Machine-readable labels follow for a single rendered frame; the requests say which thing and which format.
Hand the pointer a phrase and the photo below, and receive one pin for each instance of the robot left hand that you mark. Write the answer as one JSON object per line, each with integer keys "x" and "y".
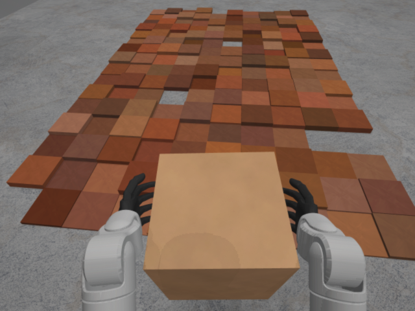
{"x": 131, "y": 199}

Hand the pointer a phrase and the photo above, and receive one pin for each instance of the robot left forearm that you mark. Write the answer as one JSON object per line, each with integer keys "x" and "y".
{"x": 109, "y": 264}

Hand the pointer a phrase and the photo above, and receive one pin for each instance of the carton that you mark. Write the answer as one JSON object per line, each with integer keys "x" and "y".
{"x": 219, "y": 227}

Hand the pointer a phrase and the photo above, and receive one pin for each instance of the robot right hand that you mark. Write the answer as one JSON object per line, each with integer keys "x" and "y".
{"x": 304, "y": 205}

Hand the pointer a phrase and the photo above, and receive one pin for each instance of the robot right forearm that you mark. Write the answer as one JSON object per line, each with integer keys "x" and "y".
{"x": 337, "y": 267}

